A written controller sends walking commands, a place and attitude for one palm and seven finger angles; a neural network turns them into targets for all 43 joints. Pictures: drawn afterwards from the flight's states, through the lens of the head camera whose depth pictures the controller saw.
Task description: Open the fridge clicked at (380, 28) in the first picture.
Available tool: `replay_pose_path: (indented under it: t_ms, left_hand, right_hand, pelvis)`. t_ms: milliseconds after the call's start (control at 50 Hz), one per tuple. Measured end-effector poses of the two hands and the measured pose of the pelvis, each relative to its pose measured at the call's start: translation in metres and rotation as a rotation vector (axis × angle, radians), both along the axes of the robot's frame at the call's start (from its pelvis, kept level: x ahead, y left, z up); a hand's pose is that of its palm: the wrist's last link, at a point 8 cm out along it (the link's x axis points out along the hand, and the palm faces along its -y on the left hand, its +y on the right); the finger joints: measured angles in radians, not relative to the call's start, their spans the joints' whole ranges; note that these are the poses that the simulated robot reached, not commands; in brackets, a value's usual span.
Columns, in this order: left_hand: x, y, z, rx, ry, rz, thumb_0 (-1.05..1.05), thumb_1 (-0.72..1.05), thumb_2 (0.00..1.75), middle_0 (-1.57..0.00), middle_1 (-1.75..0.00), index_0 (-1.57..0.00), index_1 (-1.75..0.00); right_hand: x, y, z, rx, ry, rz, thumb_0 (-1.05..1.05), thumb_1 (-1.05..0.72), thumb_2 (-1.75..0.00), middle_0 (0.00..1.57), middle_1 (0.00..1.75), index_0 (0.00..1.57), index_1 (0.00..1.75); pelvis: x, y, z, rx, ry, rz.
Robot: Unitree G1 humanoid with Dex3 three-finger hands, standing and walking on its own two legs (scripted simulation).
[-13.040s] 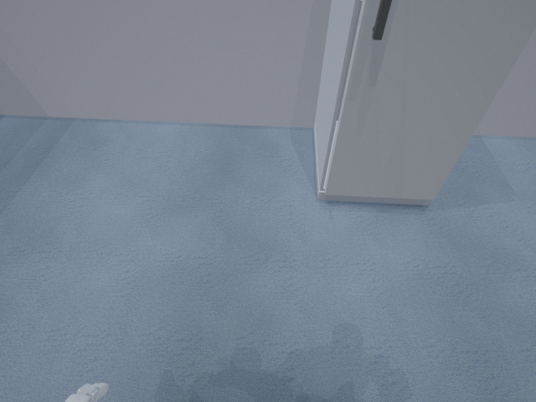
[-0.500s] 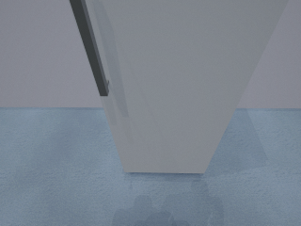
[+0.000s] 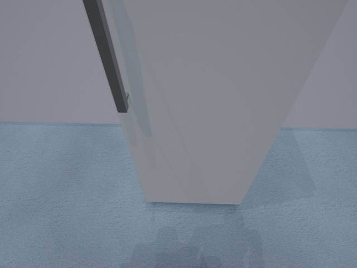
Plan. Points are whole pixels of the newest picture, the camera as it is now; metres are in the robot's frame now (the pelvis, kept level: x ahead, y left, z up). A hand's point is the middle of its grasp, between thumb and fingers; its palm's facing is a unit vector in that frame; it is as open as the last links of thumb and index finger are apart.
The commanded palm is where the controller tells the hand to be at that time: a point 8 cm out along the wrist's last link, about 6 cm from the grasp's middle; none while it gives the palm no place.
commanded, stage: look again from close up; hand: left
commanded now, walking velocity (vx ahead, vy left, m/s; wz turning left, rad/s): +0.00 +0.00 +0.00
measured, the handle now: (107, 38) +0.50 +0.18 +0.26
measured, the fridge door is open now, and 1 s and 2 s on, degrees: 0 0 0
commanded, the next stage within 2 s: raise the hand to about handle height in 0.32 s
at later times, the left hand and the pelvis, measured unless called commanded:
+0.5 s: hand out of the picture +0.09 +0.20 -0.13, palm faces +0.21 -0.96 -0.21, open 7.4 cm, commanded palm +0.09 +0.24 -0.05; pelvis +0.00 +0.01 +0.00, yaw +0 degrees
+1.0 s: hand (69, 244) +0.16 +0.22 +0.03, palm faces +0.09 -0.99 -0.06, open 9.5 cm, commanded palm +0.13 +0.28 +0.04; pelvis -0.02 +0.01 -0.05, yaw +4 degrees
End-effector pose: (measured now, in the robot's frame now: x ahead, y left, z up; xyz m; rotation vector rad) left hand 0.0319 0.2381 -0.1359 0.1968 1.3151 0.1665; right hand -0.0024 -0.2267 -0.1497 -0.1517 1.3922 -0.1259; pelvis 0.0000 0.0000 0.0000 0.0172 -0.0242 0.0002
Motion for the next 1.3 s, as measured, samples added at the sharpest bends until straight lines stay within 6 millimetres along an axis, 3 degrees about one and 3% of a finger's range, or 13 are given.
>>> replay_pose_path:
  t_ms: [440,460,480,560,600,640,680,740,840,940,1100,1200,1300]
  left_hand:
    - [-0.007,0.002,-0.003,-0.006,0.010,0.014,0.00,0.91,0.90,-0.20,-0.29,-0.20,-0.30]
    - [0.001,0.003,0.002,-0.015,-0.046,0.069,0.00,0.91,0.90,-0.20,-0.30,-0.20,-0.30]
    - [0.019,0.007,0.016,-0.009,-0.171,0.113,0.01,0.91,0.90,-0.20,-0.30,-0.20,-0.30]
    - [0.096,0.014,0.102,0.032,-0.772,0.122,0.01,0.88,0.89,-0.20,-0.31,-0.20,-0.32]
    - [0.122,0.014,0.137,0.005,-1.024,0.080,0.01,0.86,0.88,-0.20,-0.33,-0.20,-0.34]
    - [0.134,0.011,0.158,-0.043,-1.224,0.006,0.01,0.83,0.87,-0.20,-0.35,-0.20,-0.36]
    - [0.135,0.006,0.164,-0.096,-1.347,-0.095,0.00,0.79,0.85,-0.20,-0.37,-0.20,-0.38]
    - [0.121,0.006,0.149,-0.163,-1.346,-0.193,0.00,0.73,0.82,-0.21,-0.41,-0.21,-0.42]
    - [0.086,0.024,0.123,-0.161,-1.224,-0.064,0.00,0.61,0.78,-0.22,-0.48,-0.22,-0.49]
    - [0.084,0.035,0.149,-0.069,-1.315,-0.068,0.01,0.50,0.73,-0.23,-0.56,-0.23,-0.56]
    - [0.127,0.041,0.187,-0.115,-1.318,-0.202,0.01,0.31,0.65,-0.24,-0.68,-0.24,-0.68]
    - [0.135,0.053,0.209,-0.092,-1.310,-0.179,0.00,0.19,0.60,-0.25,-0.75,-0.25,-0.76]
    - [0.137,0.065,0.228,-0.060,-1.345,-0.159,0.00,0.08,0.55,-0.26,-0.83,-0.26,-0.83]
  right_hand:
    - [0.008,0.002,0.003,-0.008,-0.008,0.007,0.00,-0.91,-0.90,0.20,0.30,0.20,0.30]
    - [0.012,0.001,0.004,-0.013,-0.045,0.003,0.00,-0.91,-0.90,0.20,0.30,0.20,0.30]
    - [0.020,0.000,0.007,-0.028,-0.114,0.010,0.00,-0.91,-0.90,0.20,0.30,0.20,0.30]
    - [0.067,-0.003,0.024,-0.059,-0.439,0.029,0.01,-0.91,-0.90,0.20,0.30,0.20,0.30]
    - [0.096,-0.005,0.035,-0.062,-0.587,0.043,0.01,-0.91,-0.90,0.20,0.30,0.20,0.30]
    - [0.124,-0.008,0.047,-0.063,-0.717,0.069,0.01,-0.91,-0.90,0.20,0.30,0.20,0.30]
    - [0.149,-0.010,0.060,-0.066,-0.826,0.107,0.01,-0.91,-0.90,0.20,0.30,0.20,0.30]
    - [0.179,-0.013,0.075,-0.082,-0.946,0.152,0.01,-0.91,-0.90,0.20,0.30,0.20,0.30]
    - [0.206,-0.006,0.089,-0.119,-1.011,0.218,0.01,-0.91,-0.90,0.20,0.30,0.20,0.30]
    - [0.204,0.017,0.074,-0.087,-0.953,0.279,0.01,-0.91,-0.90,0.20,0.30,0.20,0.30]
    - [0.165,0.049,0.046,0.028,-0.824,0.196,0.01,-0.91,-0.90,0.20,0.30,0.20,0.30]
    - [0.147,0.049,0.048,0.037,-0.807,0.155,0.01,-0.90,-0.90,0.21,0.30,0.20,0.30]
    - [0.145,0.036,0.055,-0.003,-0.809,0.176,0.01,-0.90,-0.90,0.21,0.30,0.20,0.30]
  pelvis:
    - [0.000,0.003,0.000,-0.009,0.003,0.006]
    - [-0.001,0.004,-0.001,-0.011,0.002,0.005]
    - [-0.002,0.005,-0.001,-0.008,-0.004,0.003]
    - [-0.006,0.008,-0.005,-0.004,0.011,0.031]
    - [-0.010,0.009,-0.010,-0.002,0.037,0.033]
    - [-0.015,0.008,-0.018,0.002,0.072,0.026]
    - [-0.020,0.007,-0.028,0.004,0.097,0.018]
    - [-0.024,0.007,-0.041,0.004,0.121,0.012]
    - [-0.024,0.010,-0.051,-0.010,0.136,0.031]
    - [-0.022,0.012,-0.052,-0.039,0.127,0.061]
    - [-0.020,0.018,-0.040,-0.045,0.102,0.058]
    - [-0.015,0.021,-0.031,-0.036,0.086,0.043]
    - [-0.013,0.023,-0.024,-0.034,0.063,0.044]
